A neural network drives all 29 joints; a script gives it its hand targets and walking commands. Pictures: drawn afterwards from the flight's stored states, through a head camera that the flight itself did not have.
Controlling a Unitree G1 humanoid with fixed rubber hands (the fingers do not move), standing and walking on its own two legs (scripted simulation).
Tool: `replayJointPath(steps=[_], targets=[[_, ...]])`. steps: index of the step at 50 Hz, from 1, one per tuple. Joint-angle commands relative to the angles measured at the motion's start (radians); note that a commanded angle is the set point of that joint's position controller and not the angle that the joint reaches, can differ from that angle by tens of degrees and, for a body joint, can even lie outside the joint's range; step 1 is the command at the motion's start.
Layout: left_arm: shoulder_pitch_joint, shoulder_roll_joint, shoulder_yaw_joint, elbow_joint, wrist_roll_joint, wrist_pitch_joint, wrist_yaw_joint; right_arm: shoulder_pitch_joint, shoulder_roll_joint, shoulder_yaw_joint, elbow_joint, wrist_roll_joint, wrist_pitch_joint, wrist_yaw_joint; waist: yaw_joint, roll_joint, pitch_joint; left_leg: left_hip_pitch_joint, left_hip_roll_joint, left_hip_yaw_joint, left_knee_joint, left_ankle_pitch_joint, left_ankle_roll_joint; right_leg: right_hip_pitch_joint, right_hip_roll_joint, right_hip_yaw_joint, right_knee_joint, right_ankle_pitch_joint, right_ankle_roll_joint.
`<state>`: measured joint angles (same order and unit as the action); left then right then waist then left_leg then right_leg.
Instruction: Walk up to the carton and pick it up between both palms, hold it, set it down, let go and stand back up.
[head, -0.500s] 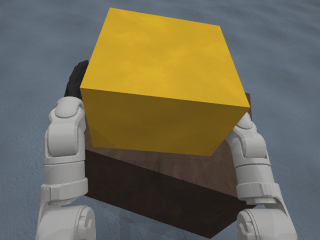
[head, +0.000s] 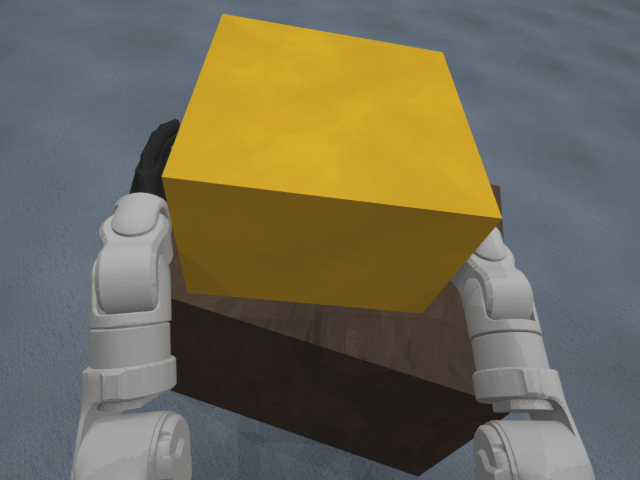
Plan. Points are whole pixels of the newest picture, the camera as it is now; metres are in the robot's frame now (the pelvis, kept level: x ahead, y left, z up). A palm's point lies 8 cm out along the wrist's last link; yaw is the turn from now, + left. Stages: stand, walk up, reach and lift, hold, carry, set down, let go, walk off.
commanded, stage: hold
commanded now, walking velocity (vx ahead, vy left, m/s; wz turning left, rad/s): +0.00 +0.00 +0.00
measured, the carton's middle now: (323, 164) +0.40 -0.01 +0.20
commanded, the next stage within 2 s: none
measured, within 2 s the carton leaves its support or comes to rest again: neither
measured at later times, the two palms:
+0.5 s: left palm (144, 194) +0.36 +0.18 +0.18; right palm (461, 218) +0.35 -0.18 +0.17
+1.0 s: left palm (152, 193) +0.36 +0.17 +0.18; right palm (468, 220) +0.35 -0.18 +0.17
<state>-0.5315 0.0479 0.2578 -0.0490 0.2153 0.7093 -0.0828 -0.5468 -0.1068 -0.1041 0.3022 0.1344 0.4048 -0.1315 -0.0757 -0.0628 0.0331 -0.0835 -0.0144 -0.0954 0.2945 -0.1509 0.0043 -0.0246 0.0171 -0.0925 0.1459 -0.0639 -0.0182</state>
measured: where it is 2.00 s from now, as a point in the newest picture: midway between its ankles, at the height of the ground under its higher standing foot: outside the picture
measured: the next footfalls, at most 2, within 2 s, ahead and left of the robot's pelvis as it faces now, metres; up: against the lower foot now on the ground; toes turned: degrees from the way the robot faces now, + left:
none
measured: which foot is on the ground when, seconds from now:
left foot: down 0.00-1.00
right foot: down 0.00-1.00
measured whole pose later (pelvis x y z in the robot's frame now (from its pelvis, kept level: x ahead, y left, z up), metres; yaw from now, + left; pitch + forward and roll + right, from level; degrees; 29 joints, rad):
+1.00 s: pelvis +0.00 +0.00 +0.00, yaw +0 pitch -5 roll -1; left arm -0.52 0.03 0.27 -0.09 0.22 0.72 -0.10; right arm -0.53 -0.11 -0.10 0.27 0.15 0.41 -0.14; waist -0.07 -0.06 0.05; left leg -0.06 -0.01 -0.09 0.28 -0.15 0.00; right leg 0.00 0.02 -0.09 0.14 -0.06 -0.02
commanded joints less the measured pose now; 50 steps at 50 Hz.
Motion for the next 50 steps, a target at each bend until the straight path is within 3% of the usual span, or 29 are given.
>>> replayJointPath(steps=[1,6,9,10,12,16,20,23,25,32,33,35,37,44,50], targets=[[-0.465,-0.341,-0.39,-0.208,-0.124,-0.046,-0.11,-0.58,0.306,0.335,-0.348,0.1,-0.066,0.071,-0.014,0.089,-0.481,0.016,-0.029,0.062,-0.028,0.315,-0.037,0.315,0.018,-0.004,0.067,0.359,0.026],[-0.507,-0.329,-0.387,-0.191,-0.126,-0.049,-0.109,-0.622,0.306,0.328,-0.343,0.088,-0.066,0.071,-0.008,0.088,-0.468,-0.01,-0.028,0.071,-0.041,0.223,-0.029,0.295,0.012,-0.007,0.066,0.273,0.025],[-0.495,-0.324,-0.37,-0.184,-0.123,-0.051,-0.108,-0.61,0.296,0.323,-0.341,0.079,-0.071,0.075,-0.001,0.079,-0.474,-0.005,-0.022,0.07,-0.043,0.224,-0.027,0.287,0.014,-0.014,0.066,0.257,0.02],[-0.449,-0.342,-0.397,-0.23,-0.13,-0.048,-0.107,-0.57,0.311,0.348,-0.382,0.093,-0.072,0.073,-0.007,0.073,-0.498,0.021,-0.023,0.069,-0.037,0.283,-0.026,0.3,0.019,-0.007,0.066,0.323,0.023],[-0.504,-0.321,-0.361,-0.154,-0.123,-0.049,-0.11,-0.621,0.296,0.323,-0.328,0.071,-0.067,0.078,-0.003,0.073,-0.458,-0.017,-0.025,0.071,-0.046,0.214,-0.027,0.288,0.015,-0.01,0.062,0.262,0.023],[-0.47,-0.33,-0.363,-0.16,-0.114,-0.024,-0.112,-0.595,0.284,0.318,-0.307,0.086,-0.056,0.076,-0.003,0.092,-0.43,0.008,-0.02,0.068,-0.046,0.239,-0.041,0.273,0.019,-0.013,0.054,0.249,0.015],[-0.523,-0.332,-0.359,-0.144,-0.114,-0.032,-0.109,-0.648,0.276,0.289,-0.294,0.077,-0.067,0.084,-0.006,0.101,-0.433,-0.01,-0.02,0.075,-0.052,0.165,-0.046,0.248,0.023,-0.025,0.049,0.156,0.008],[-0.493,-0.355,-0.381,-0.19,-0.117,-0.029,-0.1,-0.603,0.284,0.297,-0.3,0.086,-0.069,0.082,-0.009,0.105,-0.434,0.016,-0.016,0.073,-0.044,0.219,-0.049,0.248,0.025,-0.018,0.053,0.206,0.006],[-0.547,-0.345,-0.39,-0.174,-0.123,-0.042,-0.094,-0.672,0.274,0.281,-0.296,0.076,-0.077,0.091,-0.01,0.123,-0.458,-0.002,-0.016,0.07,-0.04,0.2,-0.053,0.227,0.031,-0.024,0.059,0.172,0.006],[-0.531,-0.339,-0.353,-0.109,-0.112,-0.037,-0.106,-0.66,0.289,0.277,-0.254,0.067,-0.062,0.094,-0.011,0.095,-0.436,-0.026,-0.025,0.074,-0.046,0.177,-0.04,0.26,0.018,-0.014,0.051,0.192,0.016],[-0.512,-0.349,-0.365,-0.145,-0.112,-0.038,-0.107,-0.615,0.293,0.279,-0.252,0.074,-0.063,0.093,-0.013,0.093,-0.437,-0.011,-0.021,0.073,-0.046,0.192,-0.041,0.268,0.02,-0.011,0.051,0.202,0.014],[-0.486,-0.356,-0.375,-0.18,-0.112,-0.042,-0.108,-0.604,0.308,0.307,-0.305,0.087,-0.072,0.089,-0.014,0.086,-0.495,0.015,-0.024,0.07,-0.034,0.258,-0.036,0.296,0.014,-0.001,0.054,0.274,0.017],[-0.533,-0.348,-0.363,-0.136,-0.114,-0.045,-0.11,-0.66,0.306,0.3,-0.288,0.075,-0.069,0.086,-0.006,0.082,-0.481,-0.013,-0.023,0.072,-0.04,0.206,-0.034,0.285,0.013,-0.007,0.056,0.228,0.02],[-0.475,-0.346,-0.387,-0.215,-0.118,-0.045,-0.114,-0.611,0.332,0.358,-0.374,0.1,-0.074,0.065,0.007,0.07,-0.506,-0.011,-0.029,0.069,-0.043,0.273,-0.013,0.344,0.01,0.001,0.073,0.35,0.032],[-0.49,-0.322,-0.346,-0.156,-0.108,-0.028,-0.122,-0.62,0.31,0.328,-0.312,0.089,-0.061,0.071,0.011,0.063,-0.423,-0.037,-0.026,0.076,-0.062,0.166,-0.018,0.304,0.005,-0.009,0.06,0.219,0.022]])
